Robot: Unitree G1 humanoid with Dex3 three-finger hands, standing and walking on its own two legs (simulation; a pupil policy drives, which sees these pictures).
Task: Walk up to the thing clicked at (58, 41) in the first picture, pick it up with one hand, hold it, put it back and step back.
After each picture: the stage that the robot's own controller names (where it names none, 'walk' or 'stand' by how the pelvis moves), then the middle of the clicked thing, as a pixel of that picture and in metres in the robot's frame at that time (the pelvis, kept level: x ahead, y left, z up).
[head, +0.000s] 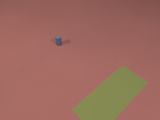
stand; (58, 40) +1.35 +0.31 -0.72
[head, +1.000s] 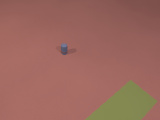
walk; (64, 49) +1.24 +0.17 -0.71
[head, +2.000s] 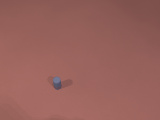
walk; (57, 83) +0.74 +0.20 -0.71
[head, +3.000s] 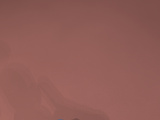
walk; out of the picture +0.40 +0.24 -0.70
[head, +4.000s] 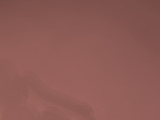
stand; out of the picture +0.30 +0.21 -0.72
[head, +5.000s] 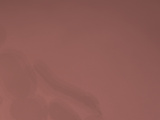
stand; out of the picture +0.30 +0.18 -0.72
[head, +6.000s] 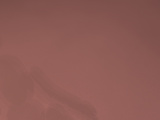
stand; out of the picture +0.30 +0.21 -0.73
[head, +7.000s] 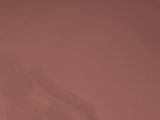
stand; out of the picture +0.29 +0.21 -0.73
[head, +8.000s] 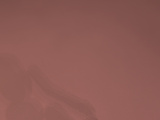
go down; out of the picture +0.28 +0.21 -0.73
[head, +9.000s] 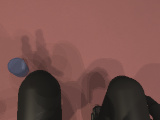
go down; (19, 68) +0.36 +0.27 -0.30
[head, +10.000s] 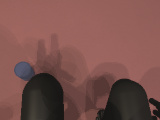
approach; (25, 72) +0.36 +0.27 -0.30
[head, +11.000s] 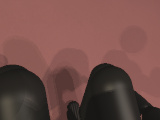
close in; out of the picture +0.33 +0.30 -0.21
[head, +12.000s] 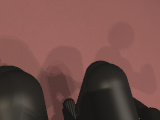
close; out of the picture +0.33 +0.30 -0.21
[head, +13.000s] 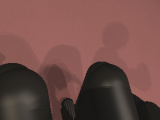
lift; out of the picture +0.32 +0.30 -0.22
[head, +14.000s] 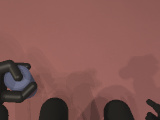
lift; (22, 83) +0.31 +0.21 -0.01
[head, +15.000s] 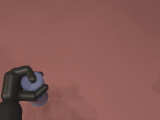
hold; (35, 89) +0.32 +0.18 -0.01
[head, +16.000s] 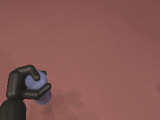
hold; (39, 88) +0.33 +0.17 -0.01
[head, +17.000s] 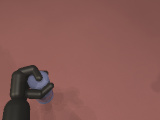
crouch; (41, 88) +0.33 +0.16 -0.03
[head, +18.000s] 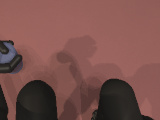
lower; (9, 59) +0.40 +0.25 -0.11
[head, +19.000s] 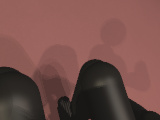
lower; out of the picture +0.37 +0.31 -0.22
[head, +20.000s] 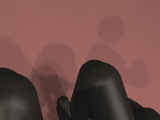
lower; out of the picture +0.36 +0.31 -0.22
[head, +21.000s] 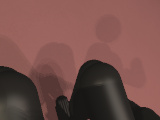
lower; out of the picture +0.36 +0.31 -0.22
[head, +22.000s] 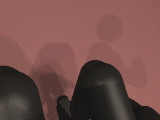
lower; out of the picture +0.35 +0.31 -0.22
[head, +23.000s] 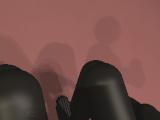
open; out of the picture +0.34 +0.30 -0.22
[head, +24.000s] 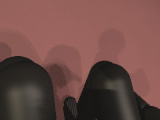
stand; out of the picture +0.35 +0.28 -0.22
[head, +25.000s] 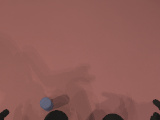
walk; (46, 104) +0.35 +0.22 -0.54
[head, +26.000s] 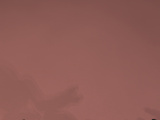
stand; out of the picture +0.32 +0.21 -0.66
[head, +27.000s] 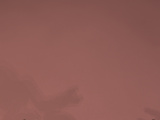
stand; out of the picture +0.32 +0.21 -0.67
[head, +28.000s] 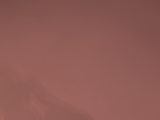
stand; out of the picture +0.35 +0.19 -0.72
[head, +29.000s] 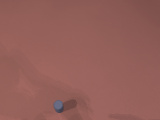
walk; (58, 106) +0.42 +0.15 -0.70
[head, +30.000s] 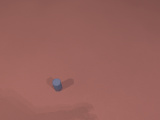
walk; (57, 85) +0.63 +0.23 -0.69
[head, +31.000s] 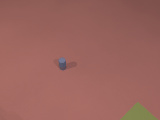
stand; (62, 64) +0.94 +0.21 -0.70
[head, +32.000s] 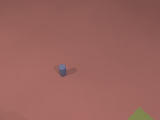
stand; (62, 70) +0.91 +0.21 -0.72
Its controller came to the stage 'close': yes
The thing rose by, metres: 0.70
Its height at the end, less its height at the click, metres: +0.00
